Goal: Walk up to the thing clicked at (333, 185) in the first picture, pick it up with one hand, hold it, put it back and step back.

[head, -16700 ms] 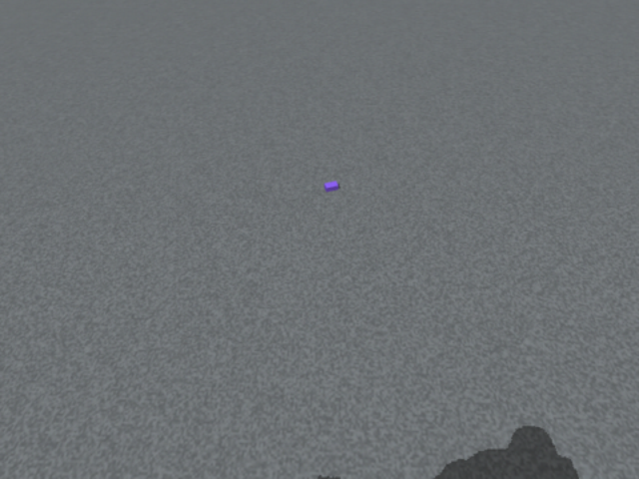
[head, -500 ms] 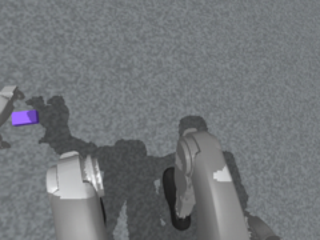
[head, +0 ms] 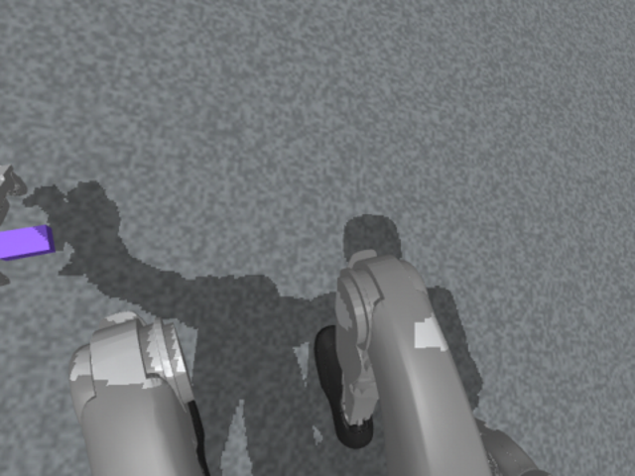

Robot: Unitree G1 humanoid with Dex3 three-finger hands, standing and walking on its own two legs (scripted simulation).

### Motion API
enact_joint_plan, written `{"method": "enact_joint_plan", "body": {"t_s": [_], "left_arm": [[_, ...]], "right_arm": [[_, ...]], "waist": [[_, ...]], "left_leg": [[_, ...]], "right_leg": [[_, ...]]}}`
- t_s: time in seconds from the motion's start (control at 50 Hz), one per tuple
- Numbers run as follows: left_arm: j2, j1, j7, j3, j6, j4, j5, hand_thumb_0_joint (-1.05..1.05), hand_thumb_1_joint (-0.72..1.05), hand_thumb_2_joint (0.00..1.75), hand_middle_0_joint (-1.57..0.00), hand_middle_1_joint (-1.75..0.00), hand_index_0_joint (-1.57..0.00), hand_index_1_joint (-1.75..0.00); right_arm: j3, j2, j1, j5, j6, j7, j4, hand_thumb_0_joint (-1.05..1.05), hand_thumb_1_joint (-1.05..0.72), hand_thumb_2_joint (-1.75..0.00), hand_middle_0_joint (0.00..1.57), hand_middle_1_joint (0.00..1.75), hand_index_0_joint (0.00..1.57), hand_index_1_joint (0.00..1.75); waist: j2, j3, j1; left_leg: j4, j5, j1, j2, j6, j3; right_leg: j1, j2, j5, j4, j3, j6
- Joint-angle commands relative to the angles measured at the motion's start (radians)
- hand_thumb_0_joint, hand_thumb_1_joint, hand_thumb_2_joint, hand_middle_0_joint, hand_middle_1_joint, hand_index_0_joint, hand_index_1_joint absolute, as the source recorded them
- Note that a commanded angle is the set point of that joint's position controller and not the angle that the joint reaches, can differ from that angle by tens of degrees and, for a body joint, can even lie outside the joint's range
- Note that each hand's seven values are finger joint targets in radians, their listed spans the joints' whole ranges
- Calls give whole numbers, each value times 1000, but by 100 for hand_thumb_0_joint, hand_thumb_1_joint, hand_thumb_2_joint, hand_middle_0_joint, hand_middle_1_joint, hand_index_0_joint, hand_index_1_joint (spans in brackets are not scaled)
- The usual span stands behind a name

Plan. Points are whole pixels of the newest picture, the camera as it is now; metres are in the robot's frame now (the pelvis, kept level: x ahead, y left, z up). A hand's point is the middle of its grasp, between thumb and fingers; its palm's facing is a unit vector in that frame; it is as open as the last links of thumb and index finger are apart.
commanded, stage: approach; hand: left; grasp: from above
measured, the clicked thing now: (26, 242) +0.44 +0.32 -0.30
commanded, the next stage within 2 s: close in in 0.06 s
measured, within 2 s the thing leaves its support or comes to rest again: neither
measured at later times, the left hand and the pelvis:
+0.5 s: hand out of the picture +0.43 +0.32 -0.19, palm faces -0.49 -0.08 -0.87, open 12.9 cm; pelvis +0.00 +0.00 -0.01, yaw +0 degrees
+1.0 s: hand (18, 237) +0.44 +0.31 -0.24, palm faces -0.46 -0.08 -0.88, open 14.2 cm; pelvis +0.01 +0.00 -0.02, yaw -3 degrees
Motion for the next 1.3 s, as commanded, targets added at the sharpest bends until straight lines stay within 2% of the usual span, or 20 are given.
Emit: {"method": "enact_joint_plan", "body": {"t_s": [0.0, 0.02, 0.12, 0.24, 0.32, 0.36, 0.42, 0.52, 0.54, 0.64, 0.8, 0.86, 0.94, 0.96, 1.0, 1.04, 1.06, 1.08, 1.18, 1.28], "left_arm": [[312, -251, 79, 66, -35, -281, -30, 0, -29, 85, -31, -80, -30, -81], [315, -275, 90, 75, -37, -322, -29, 0, -30, 85, -31, -78, -29, -80], [228, -381, 125, -22, -11, -108, 15, 0, -22, 90, -36, -81, -34, -82], [203, -343, 108, -69, 20, 111, 26, 0, -32, 84, -24, -86, -25, -85], [262, -354, 97, -57, 18, 118, 35, 0, -33, 84, -24, -86, -25, -85], [315, -385, 106, -20, 8, 76, 36, 0, -33, 83, -23, -87, -24, -85], [325, -396, 139, -2, -7, 55, 36, 0, -35, 84, -22, -86, -23, -85], [319, -376, 198, -7, -9, 128, 55, 0, -45, 93, -16, -86, -15, -87], [307, -379, 205, -27, -6, 162, 66, 0, -44, 93, -16, -86, -15, -88], [335, -381, 248, -21, 3, 160, 60, 0, -47, 96, -15, -86, -13, -88], [355, -346, 282, -18, 29, 197, 56, 0, -52, 99, -10, -90, -8, -92], [395, -336, 288, 11, 40, 194, 59, 0, -55, 102, -8, -91, -6, -94], [341, -326, 287, -23, 53, 223, 38, 0, -58, 103, -7, -92, -4, -95], [339, -332, 285, -26, 51, 221, 38, 0, -56, 102, -7, -92, -5, -94], [390, -306, 290, 12, 51, 207, 40, 0, -58, 104, -8, -91, -5, -94], [346, -321, 282, -19, 50, 211, 39, 0, -57, 102, -7, -92, -5, -94], [371, -308, 285, 5, 48, 219, 38, 0, -57, 102, -7, -93, -5, -95], [339, -325, 285, -22, 43, 203, 28, 0, -58, 104, -7, -92, -4, -95], [369, -312, 293, -9, 29, 212, 37, 0, -57, 102, -7, -93, -5, -95], [319, -317, 313, -50, 27, 225, 37, 0, -56, 101, -7, -93, -5, -95]], "right_arm": [[-136, -275, 151, 15, 5, -16, -24, 0, -91, -90, 20, 30, 20, 30], [-140, -263, 150, 20, 6, -17, -16, 0, -91, -90, 20, 30, 20, 30], [-118, -260, 186, 10, 3, -24, 35, 0, -90, -90, 20, 30, 20, 30], [-91, -272, 167, 2, -25, -22, 45, 0, -90, -90, 20, 30, 20, 30], [-76, -278, 147, -1, -34, -19, 27, 0, -90, -90, 20, 30, 20, 30], [-73, -289, 139, -7, -39, -18, 8, 0, -90, -90, 20, 30, 20, 30], [-65, -284, 138, -18, -39, -17, 12, 0, -90, -90, 20, 30, 20, 30], [-50, -290, 123, -38, -46, -13, 26, 0, -89, -90, 20, 30, 20, 30], [-43, -290, 129, -48, -53, -7, 21, 0, -89, -90, 20, 30, 20, 30], [-21, -302, 126, -70, -78, 4, 35, 0, -89, -90, 20, 30, 20, 30], [1, -324, 121, -94, -118, 28, 34, 0, -89, -90, 20, 30, 20, 30], [0, -338, 110, -100, -131, 39, 11, 0, -89, -90, 20, 30, 20, 30], [10, -335, 95, -103, -139, 49, 10, 0, -90, -90, 20, 30, 20, 30], [12, -338, 99, -108, -141, 52, 12, 0, -89, -90, 20, 30, 20, 30], [5, -353, 96, -102, -142, 51, 2, 0, -90, -90, 20, 30, 20, 30], [10, -349, 92, -109, -148, 59, -7, 0, -90, -90, 20, 30, 20, 30], [7, -349, 92, -112, -149, 61, 2, 0, -90, -90, 20, 30, 20, 30], [11, -350, 81, -108, -150, 61, -8, 0, -90, -90, 20, 30, 20, 30], [12, -358, 77, -114, -154, 65, 7, 0, -90, -90, 20, 30, 20, 30], [21, -359, 68, -117, -159, 74, 10, 0, -90, -90, 20, 30, 20, 30]], "waist": [[406, -795, 26], [423, -819, 41], [338, -682, -41], [277, -597, -38], [294, -616, -36], [303, -644, -36], [346, -695, -31], [360, -642, -46], [352, -615, -70], [353, -630, -74], [388, -620, -86], [390, -631, -88], [383, -585, -94], [391, -577, -108], [384, -596, -89], [394, -576, -107], [401, -575, -105], [395, -578, -109], [404, -570, -111], [401, -556, -122]], "left_leg": [[-259, 229, 606, -9, 23, 136], [-268, 231, 618, -5, 25, 140], [-253, 163, 531, -7, 37, 128], [-274, 101, 483, -18, 43, 126], [-266, 118, 488, -20, 43, 127], [-254, 137, 496, -16, 42, 124], [-245, 173, 529, -13, 36, 126], [-228, 158, 510, -8, 32, 121], [-222, 145, 508, -5, 32, 119], [-203, 151, 498, -6, 35, 117], [-177, 192, 524, 2, 27, 111], [-165, 222, 526, 8, 26, 103], [-169, 183, 492, 8, 26, 97], [-168, 177, 498, 9, 26, 94], [-170, 197, 499, 10, 25, 91], [-166, 205, 515, 11, 21, 90], [-162, 198, 522, 15, 21, 86], [-169, 195, 513, 13, 20, 83], [-161, 185, 514, 17, 21, 78], [-164, 204, 528, 17, 17, 69]], "right_leg": [[321, 43, 235, -204, -101, -99], [328, 41, 240, -209, -94, -92], [235, 43, 195, -222, -106, -87], [221, 47, 132, -226, -125, -83], [243, 47, 148, -207, -123, -83], [266, 48, 166, -202, -122, -83], [293, 53, 199, -193, -123, -82], [246, 58, 189, -171, -139, -81], [233, 60, 180, -165, -142, -81], [276, 64, 196, -166, -139, -76], [295, 71, 242, -137, -153, -72], [321, 76, 275, -125, -156, -73], [297, 79, 241, -127, -168, -74], [293, 80, 240, -125, -174, -71], [322, 80, 255, -127, -173, -73], [304, 77, 260, -112, -180, -68], [302, 80, 253, -111, -182, -69], [307, 81, 251, -120, -183, -68], [315, 84, 245, -120, -186, -69], [303, 85, 256, -113, -199, -66]]}}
